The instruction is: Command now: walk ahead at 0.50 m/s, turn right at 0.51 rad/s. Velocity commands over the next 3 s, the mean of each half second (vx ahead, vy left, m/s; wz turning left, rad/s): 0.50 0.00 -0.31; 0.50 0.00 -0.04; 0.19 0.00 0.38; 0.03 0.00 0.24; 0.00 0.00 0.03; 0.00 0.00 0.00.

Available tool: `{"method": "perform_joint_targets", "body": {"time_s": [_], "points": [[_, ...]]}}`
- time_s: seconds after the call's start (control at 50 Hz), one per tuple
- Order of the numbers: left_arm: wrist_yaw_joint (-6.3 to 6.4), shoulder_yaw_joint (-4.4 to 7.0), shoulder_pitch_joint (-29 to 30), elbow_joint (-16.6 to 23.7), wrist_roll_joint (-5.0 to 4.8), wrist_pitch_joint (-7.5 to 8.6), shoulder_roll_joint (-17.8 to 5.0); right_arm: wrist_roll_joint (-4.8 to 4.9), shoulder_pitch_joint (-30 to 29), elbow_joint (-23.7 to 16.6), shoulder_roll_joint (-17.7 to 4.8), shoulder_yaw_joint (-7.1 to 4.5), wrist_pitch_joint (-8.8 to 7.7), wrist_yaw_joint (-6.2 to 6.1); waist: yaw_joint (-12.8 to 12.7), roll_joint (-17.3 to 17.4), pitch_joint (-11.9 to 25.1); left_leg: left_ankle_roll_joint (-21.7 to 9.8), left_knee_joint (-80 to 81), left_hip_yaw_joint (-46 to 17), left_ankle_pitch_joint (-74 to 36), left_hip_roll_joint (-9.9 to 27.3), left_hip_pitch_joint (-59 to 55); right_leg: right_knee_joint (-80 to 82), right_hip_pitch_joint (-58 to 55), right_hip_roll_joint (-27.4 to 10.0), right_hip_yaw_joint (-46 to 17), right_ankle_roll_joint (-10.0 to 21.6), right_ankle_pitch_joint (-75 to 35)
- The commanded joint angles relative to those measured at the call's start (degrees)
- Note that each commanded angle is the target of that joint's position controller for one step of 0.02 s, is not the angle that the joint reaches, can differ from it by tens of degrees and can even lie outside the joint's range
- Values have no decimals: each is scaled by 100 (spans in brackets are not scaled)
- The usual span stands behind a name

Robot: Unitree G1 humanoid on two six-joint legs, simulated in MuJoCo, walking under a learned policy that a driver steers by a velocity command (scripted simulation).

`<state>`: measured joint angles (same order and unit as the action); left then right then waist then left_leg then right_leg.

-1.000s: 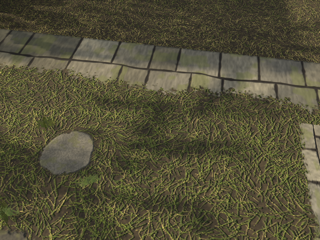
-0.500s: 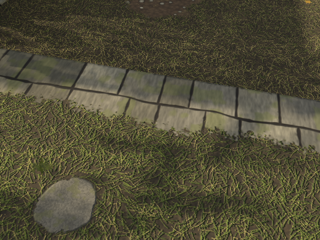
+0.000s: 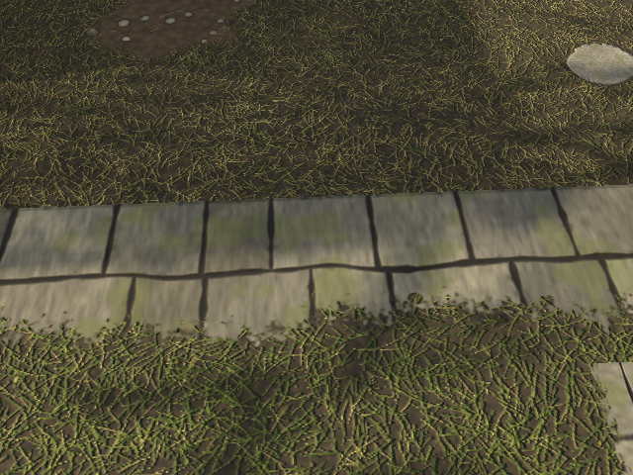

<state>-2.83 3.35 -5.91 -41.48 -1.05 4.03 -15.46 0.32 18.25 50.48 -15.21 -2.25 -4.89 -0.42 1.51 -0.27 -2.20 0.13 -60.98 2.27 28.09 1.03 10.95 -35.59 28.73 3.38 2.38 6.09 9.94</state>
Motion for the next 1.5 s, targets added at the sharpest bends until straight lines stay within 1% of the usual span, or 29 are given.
{"method": "perform_joint_targets", "body": {"time_s": [0.02,0.06,0.12,0.24,0.36,0.42,0.44,0.46,0.48,0.5,0.54,0.58,0.64,0.76,0.86,0.9,0.94,0.96,0.98,1.0,1.02,1.06,1.14,1.28,1.4,1.44,1.46,1.48,1.5], "points": [[115,288,-1324,95,6,35,-893,135,-575,-884,-792,-102,-475,71,-624,-95,1160,-202,-1486,-815,-600,261,3547,1790,-3906,-1810,-3299,1319,-336],[125,196,-734,318,88,29,-623,-56,-525,-886,-829,-190,-375,10,-163,50,702,-93,-783,-788,-940,532,2757,2051,-2503,-1455,-2549,1182,-1317],[182,220,-704,358,50,52,-698,-120,-394,-962,-607,-182,-169,-5,33,-89,504,165,-54,-612,-1200,563,2462,2308,-1711,-1250,-2030,1213,-1868],[303,219,-1307,98,1,28,-800,-89,-1548,-1247,-290,-43,-176,60,-492,-347,297,233,2390,-330,-3510,257,2019,2291,-1460,-816,-1233,694,-1524],[313,229,-1686,-131,2,-32,-905,-17,-2107,-1540,-572,-118,-283,206,-636,-457,88,-143,3210,-434,-2857,131,2364,1776,-2721,-1464,-1919,600,-1377],[334,215,-1448,-99,28,-100,-892,-34,-1085,-1301,-829,-266,-322,185,-42,-528,597,-502,3559,-155,-2592,-131,886,711,-2815,-1188,-1705,342,-3173],[326,125,-1340,18,90,-93,-708,-101,-164,-1152,-1088,-350,-329,152,374,-312,1367,-867,3299,-730,-2921,477,-647,-548,-2129,-889,-1442,151,-2831],[307,-4,-2046,50,39,-4,-303,-164,631,-1011,-1569,-499,-281,130,357,964,2288,-1761,3361,-2859,-2267,1724,-2982,-2721,-19,-40,-881,-311,-789],[283,-35,-2095,17,-1,71,-371,-19,895,-843,-1243,-430,-228,178,410,1653,2411,-1982,4167,-4421,-1228,2187,-3356,-3612,1111,169,-1107,-392,2256],[256,78,-1577,100,-92,103,-824,54,542,-907,-903,-321,-197,164,448,1018,1481,-1689,4328,-3950,-480,2021,-2682,-4026,1635,-203,-1223,-359,1981],[248,77,-870,281,6,104,-763,-28,-182,-1019,-654,-210,-122,173,180,264,423,-1425,4668,-2722,-1101,1549,-1070,-3483,1511,-694,-811,-370,1109],[256,100,-1067,214,52,37,-605,-84,-435,-1033,-530,-156,-148,204,-119,483,270,-1340,4958,-2118,-1871,1205,-306,-2987,940,-935,-754,-428,728],[288,65,-1053,213,79,-25,-409,-45,-352,-911,-697,-206,-196,198,-204,506,256,-1459,5195,-1521,-2806,1096,-49,-2419,895,-1011,-593,-582,321],[229,-28,55,467,64,57,-171,59,104,-630,-903,-255,-88,100,175,381,93,-1215,5218,-759,-3202,862,-257,-336,724,-876,-378,-652,-1363],[96,-14,713,736,-1,120,-263,100,516,-352,-988,-279,43,83,356,432,-99,-1160,4853,-929,-3170,1216,-940,366,745,-682,-311,-490,-1051],[53,20,608,763,4,146,-353,105,483,-305,-1065,-310,116,48,206,503,-26,-1066,4565,-1003,-3589,1350,-1221,580,487,-597,-272,-328,-643],[85,184,-359,488,58,158,-636,123,287,-325,-1081,-303,182,10,-366,475,558,-859,3438,-703,-5084,1049,-1136,901,-996,-302,13,-70,-639],[141,307,-1327,271,115,151,-965,61,259,-406,-866,-207,176,-10,-772,271,1313,-643,2121,-446,-4651,758,-378,671,-2581,-800,-467,229,-963],[189,438,-1969,226,203,120,-1558,-31,876,-542,-279,-18,64,28,-696,-967,2211,-214,-153,-152,-2067,-77,1896,643,-4925,-2350,-2736,1052,-813],[178,358,-2141,151,146,74,-1265,63,956,-444,-357,-13,-35,64,-770,-1482,2620,-140,-1110,-890,628,-430,2819,1474,-5125,-2854,-4294,1410,-496],[186,242,-1757,186,127,67,-937,202,487,-513,-890,-182,-44,62,-773,-877,1648,-128,-1540,-1075,447,-148,3171,1524,-4314,-2662,-3426,1117,-879],[149,88,-901,255,147,82,-482,127,45,-592,-808,-210,75,-9,-374,-314,766,-18,-1033,-834,-176,243,2810,1610,-2777,-2151,-1786,773,-2626],[162,122,-332,133,275,208,-481,82,455,-511,-490,-260,462,-102,125,-574,510,196,-430,-695,-986,293,1891,2048,-1507,-1809,-523,697,-3745],[473,220,-317,-96,165,-75,-763,26,-501,-1120,-296,-220,527,48,-155,-465,507,172,1487,-339,-2423,377,1874,2004,-1963,-1823,362,586,-3239],[455,325,-309,-209,-66,-318,-935,21,-728,-1577,-454,-339,668,210,-205,-487,379,-172,2408,26,-1515,172,1746,1054,-2461,-2117,318,361,-2841],[455,316,-468,-295,-86,-338,-837,-11,-129,-1510,-718,-481,643,148,85,-93,728,-519,3431,-5,-2999,-88,476,-262,-2153,-1622,673,-158,-2787],[435,248,-537,-146,122,-293,-631,-67,231,-1576,-1485,-688,631,4,103,1197,1142,-1098,3400,-1594,-5985,987,-776,-1981,-926,-976,954,-672,-940],[384,137,-521,102,261,-280,-440,-161,240,-1692,-1729,-679,603,14,16,1900,1730,-2390,3651,-3497,-6340,2132,-1608,-3533,587,-57,267,-960,3095],[337,200,-244,17,120,-306,-645,-130,158,-1741,-1323,-561,557,76,245,1016,1956,-2286,3850,-3257,-5428,1976,-1378,-4019,714,-267,-649,-875,2979]]}}
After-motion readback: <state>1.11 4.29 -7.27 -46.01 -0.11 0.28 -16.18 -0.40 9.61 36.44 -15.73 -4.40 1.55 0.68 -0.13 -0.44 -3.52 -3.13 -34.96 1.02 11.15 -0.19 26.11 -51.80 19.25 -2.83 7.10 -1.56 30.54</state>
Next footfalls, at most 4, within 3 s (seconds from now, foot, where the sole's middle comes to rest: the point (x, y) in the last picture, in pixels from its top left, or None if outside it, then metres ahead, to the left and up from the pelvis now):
0.44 left None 0.44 0.11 -0.75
0.96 right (401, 363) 0.67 -0.17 -0.75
1.44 left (299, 314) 0.81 0.05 -0.75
1.84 right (405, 318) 0.79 -0.19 -0.75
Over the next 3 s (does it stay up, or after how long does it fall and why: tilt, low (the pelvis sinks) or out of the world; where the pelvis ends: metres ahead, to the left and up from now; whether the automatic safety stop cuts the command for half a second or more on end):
stays up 0.77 -0.10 0.02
